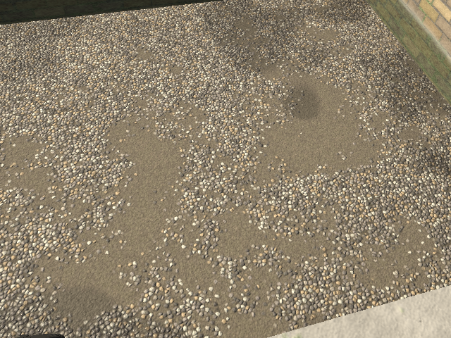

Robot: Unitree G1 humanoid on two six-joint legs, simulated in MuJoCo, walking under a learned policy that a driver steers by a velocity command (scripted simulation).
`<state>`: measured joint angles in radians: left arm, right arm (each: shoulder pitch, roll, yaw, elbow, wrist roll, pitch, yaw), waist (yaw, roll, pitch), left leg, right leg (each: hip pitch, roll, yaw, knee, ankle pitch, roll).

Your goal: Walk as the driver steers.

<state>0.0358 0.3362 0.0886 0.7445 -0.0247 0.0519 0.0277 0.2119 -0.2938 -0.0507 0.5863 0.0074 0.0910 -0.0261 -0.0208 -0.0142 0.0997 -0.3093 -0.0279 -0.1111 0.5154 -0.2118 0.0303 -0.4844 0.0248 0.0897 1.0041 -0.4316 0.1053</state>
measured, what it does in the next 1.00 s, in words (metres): steps on the spot, turning left: right foot, then left foot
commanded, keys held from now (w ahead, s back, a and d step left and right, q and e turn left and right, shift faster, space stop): q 0.64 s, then no key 0.36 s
